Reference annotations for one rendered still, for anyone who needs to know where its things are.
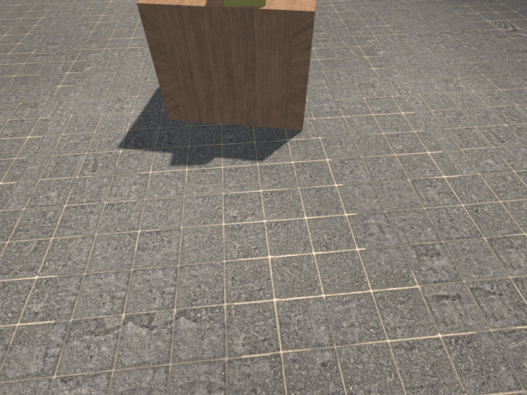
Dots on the pedestal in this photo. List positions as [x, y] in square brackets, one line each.
[246, 65]

